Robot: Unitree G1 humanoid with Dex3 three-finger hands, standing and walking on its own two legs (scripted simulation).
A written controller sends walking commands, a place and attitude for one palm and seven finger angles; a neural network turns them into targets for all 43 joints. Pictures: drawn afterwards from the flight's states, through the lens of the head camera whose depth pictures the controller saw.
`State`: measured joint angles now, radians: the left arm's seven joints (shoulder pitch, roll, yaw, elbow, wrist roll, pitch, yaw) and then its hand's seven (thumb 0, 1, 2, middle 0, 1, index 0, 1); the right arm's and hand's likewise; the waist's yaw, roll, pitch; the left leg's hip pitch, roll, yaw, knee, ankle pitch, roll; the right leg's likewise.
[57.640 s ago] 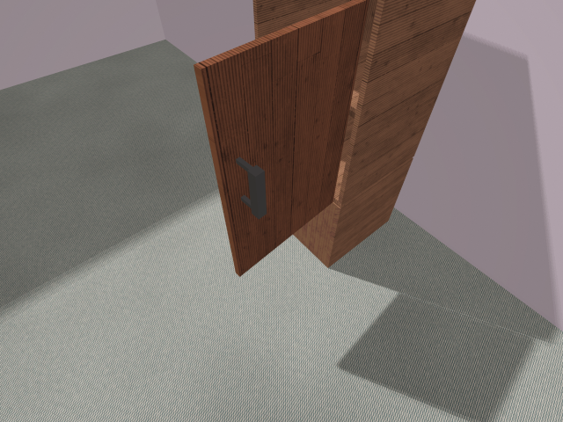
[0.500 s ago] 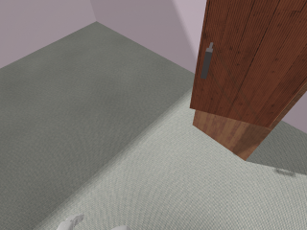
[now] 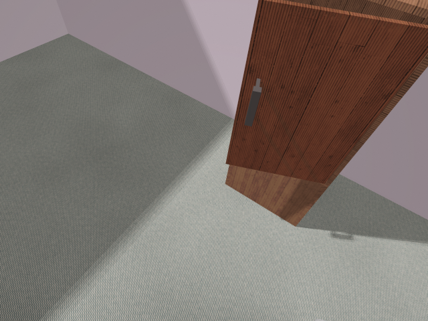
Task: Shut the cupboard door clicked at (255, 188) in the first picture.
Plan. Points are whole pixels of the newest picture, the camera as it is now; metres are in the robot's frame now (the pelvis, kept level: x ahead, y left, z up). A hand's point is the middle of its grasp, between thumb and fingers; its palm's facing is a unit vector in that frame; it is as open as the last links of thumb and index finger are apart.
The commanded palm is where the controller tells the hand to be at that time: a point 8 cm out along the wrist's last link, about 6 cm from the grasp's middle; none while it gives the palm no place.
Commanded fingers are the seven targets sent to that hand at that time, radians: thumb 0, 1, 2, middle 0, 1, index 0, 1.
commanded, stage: turn to face it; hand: left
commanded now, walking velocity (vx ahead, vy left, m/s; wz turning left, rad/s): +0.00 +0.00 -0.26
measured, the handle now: (253, 102) +0.67 -0.06 +0.00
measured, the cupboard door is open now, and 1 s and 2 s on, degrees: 23 23 23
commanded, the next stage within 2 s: take the last steps up to it in 0.02 s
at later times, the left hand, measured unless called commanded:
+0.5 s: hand out of the picture +0.11 +0.13 -0.16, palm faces -0.11 -0.97 -0.21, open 7.4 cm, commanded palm none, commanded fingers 0.00 0.90 0.90 -0.20 -0.30 -0.20 -0.30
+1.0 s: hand (188, 248) +0.29 +0.07 -0.16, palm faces -0.18 -0.96 -0.20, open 7.4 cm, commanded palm none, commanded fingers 0.00 0.90 0.90 -0.20 -0.30 -0.20 -0.30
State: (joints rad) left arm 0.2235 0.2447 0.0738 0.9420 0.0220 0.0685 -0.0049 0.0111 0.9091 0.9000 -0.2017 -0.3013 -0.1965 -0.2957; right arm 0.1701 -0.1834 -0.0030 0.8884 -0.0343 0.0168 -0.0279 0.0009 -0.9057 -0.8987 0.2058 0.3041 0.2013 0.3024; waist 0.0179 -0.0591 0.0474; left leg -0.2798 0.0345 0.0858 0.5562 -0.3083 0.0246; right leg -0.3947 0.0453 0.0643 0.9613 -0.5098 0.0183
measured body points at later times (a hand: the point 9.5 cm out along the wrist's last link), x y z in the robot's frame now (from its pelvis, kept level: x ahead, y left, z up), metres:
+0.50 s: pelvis +0.05 -0.05 +0.01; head +0.07 -0.07 +0.46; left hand +0.12 +0.18 -0.14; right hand +0.03 -0.32 -0.15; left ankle +0.06 +0.07 -0.66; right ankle -0.02 -0.13 -0.73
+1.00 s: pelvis +0.19 -0.10 +0.01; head +0.23 -0.10 +0.46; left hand +0.30 +0.13 -0.14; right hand +0.14 -0.33 -0.14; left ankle +0.19 +0.03 -0.73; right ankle +0.21 -0.27 -0.69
